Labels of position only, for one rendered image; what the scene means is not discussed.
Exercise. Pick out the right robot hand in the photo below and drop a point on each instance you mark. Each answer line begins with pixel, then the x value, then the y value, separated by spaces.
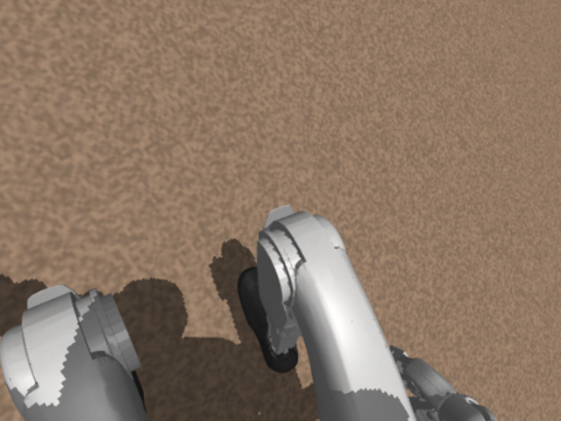
pixel 428 386

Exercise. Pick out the left robot foot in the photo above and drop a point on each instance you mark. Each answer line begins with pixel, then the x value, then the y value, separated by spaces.
pixel 140 390

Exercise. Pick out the right robot arm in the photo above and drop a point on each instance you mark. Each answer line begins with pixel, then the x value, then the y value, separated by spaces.
pixel 462 407

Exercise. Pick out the right robot foot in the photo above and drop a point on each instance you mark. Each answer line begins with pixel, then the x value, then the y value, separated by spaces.
pixel 255 314

